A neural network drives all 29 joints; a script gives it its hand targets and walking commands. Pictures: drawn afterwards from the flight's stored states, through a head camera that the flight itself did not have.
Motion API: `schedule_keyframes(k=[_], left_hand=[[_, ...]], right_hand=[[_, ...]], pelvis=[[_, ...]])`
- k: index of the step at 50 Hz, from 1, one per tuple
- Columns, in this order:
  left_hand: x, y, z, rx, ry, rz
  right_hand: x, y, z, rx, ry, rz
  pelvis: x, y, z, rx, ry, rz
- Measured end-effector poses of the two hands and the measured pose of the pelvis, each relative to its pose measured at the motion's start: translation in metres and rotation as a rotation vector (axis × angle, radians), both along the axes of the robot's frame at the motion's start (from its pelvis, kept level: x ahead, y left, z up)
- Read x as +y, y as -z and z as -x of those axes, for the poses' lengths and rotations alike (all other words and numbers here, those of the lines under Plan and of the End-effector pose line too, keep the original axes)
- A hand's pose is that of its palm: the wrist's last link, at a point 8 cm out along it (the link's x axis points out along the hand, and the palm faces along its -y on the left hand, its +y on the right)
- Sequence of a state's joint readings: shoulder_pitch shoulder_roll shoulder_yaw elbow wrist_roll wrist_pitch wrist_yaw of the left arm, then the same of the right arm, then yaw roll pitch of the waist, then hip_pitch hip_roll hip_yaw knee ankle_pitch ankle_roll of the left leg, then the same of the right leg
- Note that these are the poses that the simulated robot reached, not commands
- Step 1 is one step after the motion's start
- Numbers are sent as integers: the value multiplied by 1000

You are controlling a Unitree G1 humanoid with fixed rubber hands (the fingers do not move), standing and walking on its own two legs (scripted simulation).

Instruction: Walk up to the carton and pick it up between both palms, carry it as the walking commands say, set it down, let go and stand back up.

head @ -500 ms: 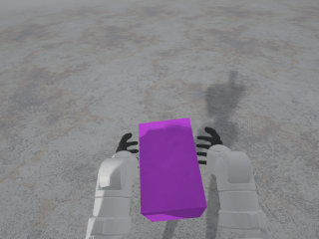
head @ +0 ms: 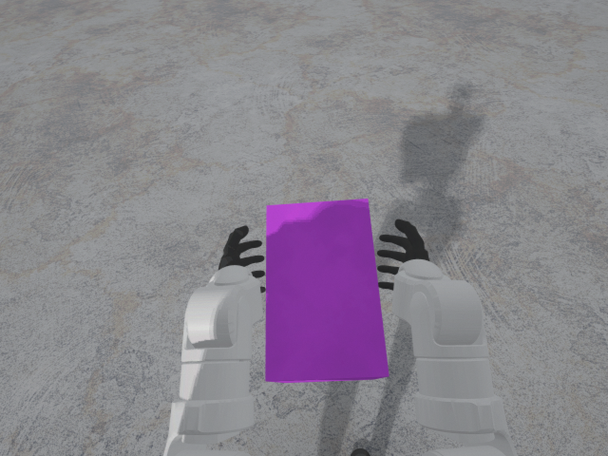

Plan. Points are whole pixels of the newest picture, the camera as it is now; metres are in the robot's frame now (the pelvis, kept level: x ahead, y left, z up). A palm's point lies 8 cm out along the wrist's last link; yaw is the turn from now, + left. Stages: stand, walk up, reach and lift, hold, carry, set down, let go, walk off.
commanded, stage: carry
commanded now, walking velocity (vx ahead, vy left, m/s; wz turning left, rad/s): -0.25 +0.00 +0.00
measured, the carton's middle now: (323, 298) +0.35 -0.02 +0.00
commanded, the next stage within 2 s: none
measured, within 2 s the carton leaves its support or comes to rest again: neither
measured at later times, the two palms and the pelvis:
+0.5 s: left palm out of the picture +0.08 +0.15 +0.10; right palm out of the picture +0.08 -0.07 +0.09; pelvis -0.24 +0.05 +0.00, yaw -1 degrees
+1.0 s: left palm out of the picture -0.16 +0.22 +0.09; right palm out of the picture -0.15 +0.00 +0.09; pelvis -0.47 +0.09 +0.00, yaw +0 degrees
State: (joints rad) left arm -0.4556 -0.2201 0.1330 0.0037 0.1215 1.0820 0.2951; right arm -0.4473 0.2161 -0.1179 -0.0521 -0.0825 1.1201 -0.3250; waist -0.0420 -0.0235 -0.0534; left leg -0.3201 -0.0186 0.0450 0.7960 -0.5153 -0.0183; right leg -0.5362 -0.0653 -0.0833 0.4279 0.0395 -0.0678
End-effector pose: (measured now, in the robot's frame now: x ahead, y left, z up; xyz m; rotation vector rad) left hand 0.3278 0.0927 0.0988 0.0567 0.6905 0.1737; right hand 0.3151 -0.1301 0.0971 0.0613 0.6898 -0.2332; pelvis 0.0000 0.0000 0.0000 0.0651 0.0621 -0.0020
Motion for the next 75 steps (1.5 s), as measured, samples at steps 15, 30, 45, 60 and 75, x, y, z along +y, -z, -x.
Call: schedule_keyframes(k=[15, 30, 45, 60, 75], left_hand=[[79, -11, 148, -30, -72, 106], [46, 12, 304, 84, 78, 21], [113, 14, 436, 31, -33, 40], [93, 10, 578, 39, 6, 44], [130, 14, 681, -25, -5, 85]], right_hand=[[77, -7, 134, 28, -92, 77], [41, 17, 306, 93, -28, 40], [111, 4, 422, 52, -91, 55], [89, 18, 563, 60, -56, 29], [127, -2, 681, -5, -18, 51]], pelvis=[[46, -11, 138, 3, -16, 111], [46, -6, 279, -46, 29, 67], [89, -2, 418, -21, 1, 86], [78, -3, 559, -19, 20, 75], [121, 1, 683, -8, 3, 44]])
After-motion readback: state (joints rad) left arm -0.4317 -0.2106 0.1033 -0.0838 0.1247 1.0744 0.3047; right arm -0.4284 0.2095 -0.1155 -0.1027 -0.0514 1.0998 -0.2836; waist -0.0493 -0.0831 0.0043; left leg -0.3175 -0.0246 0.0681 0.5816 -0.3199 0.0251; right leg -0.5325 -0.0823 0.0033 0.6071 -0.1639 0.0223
